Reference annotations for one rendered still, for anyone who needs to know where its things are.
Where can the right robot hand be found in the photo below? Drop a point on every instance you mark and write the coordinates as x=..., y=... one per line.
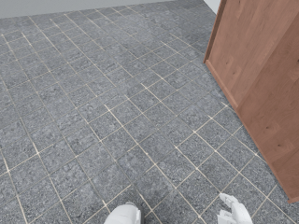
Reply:
x=239, y=211

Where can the left robot thigh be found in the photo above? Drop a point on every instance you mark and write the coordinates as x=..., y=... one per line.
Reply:
x=124, y=214

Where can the wardrobe door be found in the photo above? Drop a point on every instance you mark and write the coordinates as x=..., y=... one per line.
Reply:
x=270, y=109
x=248, y=33

